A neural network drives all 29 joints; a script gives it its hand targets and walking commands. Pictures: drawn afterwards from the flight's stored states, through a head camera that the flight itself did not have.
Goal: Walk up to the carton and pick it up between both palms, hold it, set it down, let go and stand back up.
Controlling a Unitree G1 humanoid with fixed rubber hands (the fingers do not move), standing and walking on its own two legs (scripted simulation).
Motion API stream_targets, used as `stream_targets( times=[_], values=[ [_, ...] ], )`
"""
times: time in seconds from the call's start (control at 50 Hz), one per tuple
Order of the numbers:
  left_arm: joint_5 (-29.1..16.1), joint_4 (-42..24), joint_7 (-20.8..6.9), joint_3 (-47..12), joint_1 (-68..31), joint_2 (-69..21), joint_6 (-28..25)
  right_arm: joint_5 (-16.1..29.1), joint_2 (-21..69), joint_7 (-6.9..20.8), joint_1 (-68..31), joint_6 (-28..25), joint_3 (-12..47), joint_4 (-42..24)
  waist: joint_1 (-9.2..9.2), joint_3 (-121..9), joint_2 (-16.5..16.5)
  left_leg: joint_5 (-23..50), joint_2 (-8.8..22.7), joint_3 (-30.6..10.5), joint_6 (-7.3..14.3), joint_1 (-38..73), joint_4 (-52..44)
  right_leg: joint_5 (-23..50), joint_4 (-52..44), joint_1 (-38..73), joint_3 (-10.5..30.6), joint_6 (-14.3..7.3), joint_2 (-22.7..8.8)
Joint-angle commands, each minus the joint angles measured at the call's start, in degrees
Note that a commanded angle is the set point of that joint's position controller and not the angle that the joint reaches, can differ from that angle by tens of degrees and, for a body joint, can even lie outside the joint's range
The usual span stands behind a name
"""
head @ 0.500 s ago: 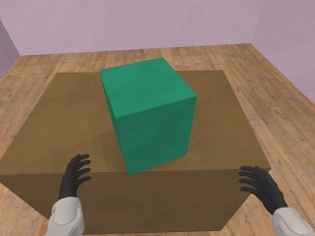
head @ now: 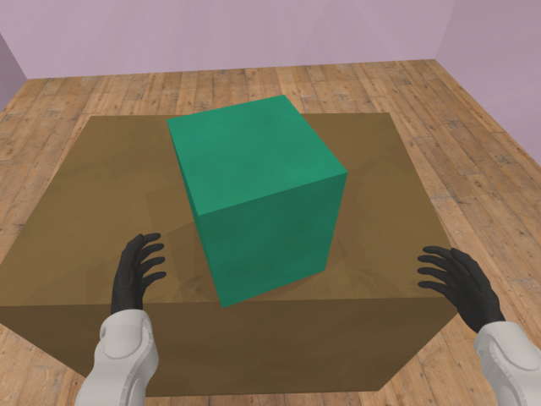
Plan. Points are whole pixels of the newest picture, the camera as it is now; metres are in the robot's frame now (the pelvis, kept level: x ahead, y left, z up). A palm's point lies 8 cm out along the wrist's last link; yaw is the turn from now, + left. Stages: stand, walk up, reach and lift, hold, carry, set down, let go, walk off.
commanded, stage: reach and lift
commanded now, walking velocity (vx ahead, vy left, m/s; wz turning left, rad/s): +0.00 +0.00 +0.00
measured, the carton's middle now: (253, 202) +0.43 +0.04 +0.06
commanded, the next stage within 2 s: none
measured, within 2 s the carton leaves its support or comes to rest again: neither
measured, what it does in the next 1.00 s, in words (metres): stands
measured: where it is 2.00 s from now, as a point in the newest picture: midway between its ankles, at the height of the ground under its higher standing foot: outside the picture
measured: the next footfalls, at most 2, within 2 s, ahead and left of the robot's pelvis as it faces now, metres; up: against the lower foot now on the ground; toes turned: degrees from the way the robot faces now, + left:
none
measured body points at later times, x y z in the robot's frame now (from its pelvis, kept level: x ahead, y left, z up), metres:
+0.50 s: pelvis -0.01 -0.01 +0.00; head -0.01 -0.02 +0.45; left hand +0.29 +0.18 +0.13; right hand +0.34 -0.24 +0.12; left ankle -0.01 +0.17 -0.73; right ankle +0.04 -0.10 -0.73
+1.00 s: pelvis -0.01 -0.01 +0.00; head -0.01 -0.02 +0.45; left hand +0.34 +0.18 +0.16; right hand +0.40 -0.20 +0.16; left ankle -0.01 +0.17 -0.73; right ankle +0.04 -0.10 -0.73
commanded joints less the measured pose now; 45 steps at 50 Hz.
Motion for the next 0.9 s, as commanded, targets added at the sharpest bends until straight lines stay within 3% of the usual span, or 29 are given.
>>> stream_targets(
  times=[0.0, 0.14, 0.16, 0.3, 0.38, 0.54, 0.6, 0.68, 0.8, 0.88],
  values=[
    [-2.40, -13.83, 1.61, 2.40, -15.72, 0.70, 4.34, 6.10, -14.52, -2.92, -21.16, 2.79, 0.68, -14.00, 7.35, -11.34, -3.13, 13.86, -2.44, 2.94, 1.51, 6.47, -9.82, 8.84, -15.27, 13.05, 3.61, -3.57, 4.93],
    [-2.43, -16.34, 1.59, 7.02, -22.83, 4.12, 12.17, 6.82, -15.30, -5.80, -29.48, 8.03, 0.92, -14.28, 7.29, -15.92, -3.53, 22.20, -2.67, 2.69, 1.07, 7.86, -7.11, 16.82, -13.77, 15.95, 3.62, -3.13, 5.96],
    [-2.29, -16.69, 1.64, 7.52, -22.26, 4.15, 12.99, 6.94, -14.89, -6.05, -29.49, 8.55, 1.34, -13.97, 8.02, -16.25, -3.20, 23.17, -2.82, 2.82, 1.15, 7.59, -6.92, 17.72, -13.60, 16.77, 3.94, -2.92, 5.87],
    [-1.51, -12.47, 1.31, 11.23, -30.69, 5.64, 17.56, 6.99, -13.71, -7.51, -40.05, 11.94, 3.27, -10.86, 10.00, -15.57, -4.09, 20.58, -3.14, 3.50, 1.55, 4.58, -7.77, 17.05, -13.54, 18.94, 4.95, -1.85, 5.54],
    [-1.84, -10.35, 1.35, 12.05, -36.26, 5.95, 19.67, 6.41, -13.87, -8.12, -45.71, 13.94, 2.78, -6.99, 9.26, -15.53, -4.25, 16.76, -3.13, 3.62, 1.62, 2.85, -8.71, 14.20, -14.11, 19.22, 5.32, -1.30, 5.10],
    [-2.66, -2.19, 1.79, 12.87, -47.84, 6.66, 22.33, 5.95, -13.17, -6.65, -56.02, 18.48, 3.98, 4.95, 9.49, -13.69, -3.13, 5.33, -2.75, 3.46, 1.91, -2.78, -11.64, 2.06, -15.53, 15.51, 5.84, -1.18, 4.10],
    [-3.42, -3.58, 2.65, 13.28, -53.14, 8.07, 22.05, 6.35, -13.74, -6.12, -61.10, 18.43, 4.08, 4.82, 10.27, -18.84, -2.43, 5.42, -2.82, 3.38, 1.81, -3.21, -11.19, 2.74, -14.39, 15.99, 5.44, -1.05, 4.34],
    [-4.51, 1.73, 2.80, 13.07, -58.28, 9.48, 22.01, 6.30, -13.90, -6.06, -66.62, 18.87, 5.03, 7.33, 11.22, -19.43, -4.17, 5.67, -3.01, 3.74, 2.13, -5.67, -10.78, 3.89, -13.64, 16.41, 5.34, -0.45, 4.63],
    [-3.93, 5.75, 2.73, 14.83, -61.55, 11.03, 22.45, 6.50, -14.58, -6.50, -71.61, 19.14, 6.63, 9.66, 12.75, -22.73, -3.81, 9.65, -3.28, 4.26, 2.14, -5.85, -9.92, 9.10, -12.61, 19.45, 5.23, -0.38, 4.91],
    [-3.15, 8.85, 2.73, 15.36, -64.34, 10.92, 23.10, 6.32, -15.40, -6.80, -74.47, 19.45, 6.64, 13.38, 12.45, -22.84, -2.97, 10.86, -3.42, 4.48, 1.60, -5.78, -9.86, 11.50, -12.30, 20.01, 4.58, -0.44, 5.29]
  ],
)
